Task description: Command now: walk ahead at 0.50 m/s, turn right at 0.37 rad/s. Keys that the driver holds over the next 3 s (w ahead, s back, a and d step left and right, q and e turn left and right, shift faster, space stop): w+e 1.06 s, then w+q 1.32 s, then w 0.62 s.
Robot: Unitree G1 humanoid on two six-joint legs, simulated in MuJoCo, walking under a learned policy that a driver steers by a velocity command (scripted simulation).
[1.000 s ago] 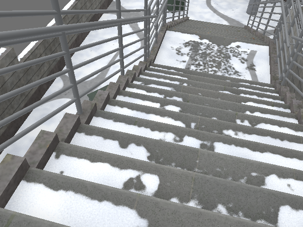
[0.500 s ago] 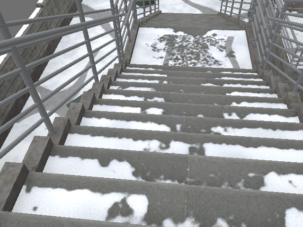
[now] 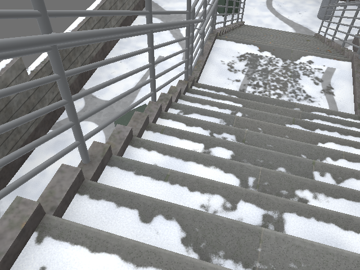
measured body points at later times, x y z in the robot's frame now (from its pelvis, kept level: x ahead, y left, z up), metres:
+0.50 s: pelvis +0.27 +0.00 -0.11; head +0.27 -0.01 +0.34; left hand +0.48 +0.16 -0.23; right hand +0.05 -0.10 -0.25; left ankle +0.13 +0.13 -0.79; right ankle +0.42 -0.20 -0.81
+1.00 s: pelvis +0.57 -0.12 -0.28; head +0.58 -0.13 +0.17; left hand +0.61 +0.10 -0.43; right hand +0.64 -0.41 -0.38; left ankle +0.78 -0.06 -0.99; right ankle +0.44 -0.19 -0.96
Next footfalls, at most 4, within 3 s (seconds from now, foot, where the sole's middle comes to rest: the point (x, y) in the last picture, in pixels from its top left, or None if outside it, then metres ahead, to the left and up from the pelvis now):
0.04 left None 0.17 0.13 -0.83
0.64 right None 0.47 -0.21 -0.99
1.10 left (230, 248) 0.81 -0.09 -1.16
1.52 right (286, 247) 0.87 -0.37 -1.16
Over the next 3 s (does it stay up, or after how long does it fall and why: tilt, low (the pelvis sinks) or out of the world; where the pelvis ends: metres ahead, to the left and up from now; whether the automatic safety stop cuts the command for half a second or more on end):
stays up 1.60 -0.35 -0.80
